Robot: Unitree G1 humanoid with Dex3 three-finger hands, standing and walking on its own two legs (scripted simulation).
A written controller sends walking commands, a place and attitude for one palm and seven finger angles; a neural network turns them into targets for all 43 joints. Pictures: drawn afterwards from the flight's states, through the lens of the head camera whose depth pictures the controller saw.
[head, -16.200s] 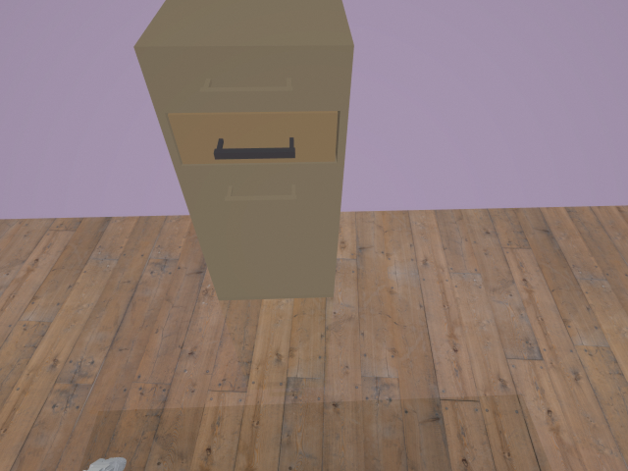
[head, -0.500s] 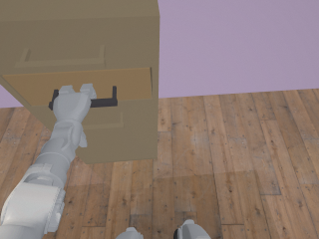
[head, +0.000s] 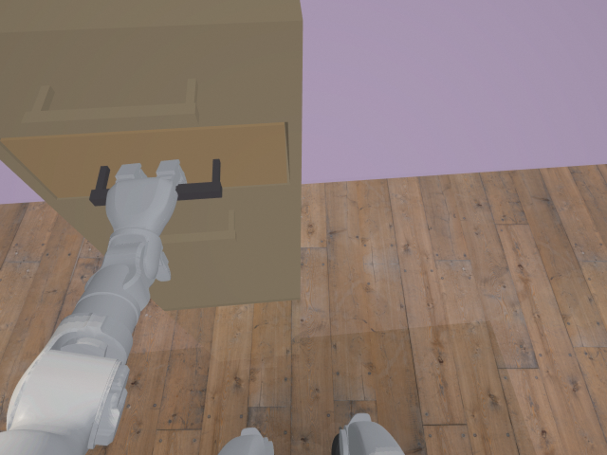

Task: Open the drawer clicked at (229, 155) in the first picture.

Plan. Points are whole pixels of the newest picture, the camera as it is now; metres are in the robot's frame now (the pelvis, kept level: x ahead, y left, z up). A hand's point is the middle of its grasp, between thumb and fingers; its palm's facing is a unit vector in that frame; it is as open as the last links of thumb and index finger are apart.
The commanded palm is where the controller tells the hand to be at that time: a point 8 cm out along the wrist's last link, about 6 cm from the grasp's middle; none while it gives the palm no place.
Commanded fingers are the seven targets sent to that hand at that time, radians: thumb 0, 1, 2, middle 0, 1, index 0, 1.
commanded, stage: lower the fingers behind the handle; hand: left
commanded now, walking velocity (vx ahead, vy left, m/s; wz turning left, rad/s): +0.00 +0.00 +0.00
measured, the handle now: (159, 182) +0.50 +0.21 +0.00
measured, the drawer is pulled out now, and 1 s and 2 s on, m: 0.00 0.00 0.10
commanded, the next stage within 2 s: close the thumb around the handle in 0.10 s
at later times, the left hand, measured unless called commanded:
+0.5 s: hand (153, 223) +0.44 +0.21 -0.02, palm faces -0.05 -0.04 -1.00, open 11.3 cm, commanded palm +0.43 +0.21 +0.03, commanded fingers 0.00 0.40 0.68 -0.36 -1.30 -0.36 -1.30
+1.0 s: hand (152, 222) +0.45 +0.22 -0.02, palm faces -0.05 -0.04 -1.00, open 5.3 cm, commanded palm +0.42 +0.21 +0.03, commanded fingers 0.00 0.90 0.90 -0.40 -1.35 -0.40 -1.35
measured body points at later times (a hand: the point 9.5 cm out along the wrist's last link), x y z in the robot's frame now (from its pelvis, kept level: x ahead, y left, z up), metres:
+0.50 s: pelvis +0.00 -0.01 +0.00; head +0.11 -0.01 +0.43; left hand +0.44 +0.21 +0.03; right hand +0.04 -0.28 -0.14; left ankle -0.02 +0.08 -0.68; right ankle +0.02 -0.11 -0.68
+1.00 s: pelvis +0.00 +0.00 +0.00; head +0.11 +0.00 +0.43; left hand +0.44 +0.22 +0.03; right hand +0.03 -0.27 -0.14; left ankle -0.02 +0.08 -0.68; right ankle +0.02 -0.11 -0.68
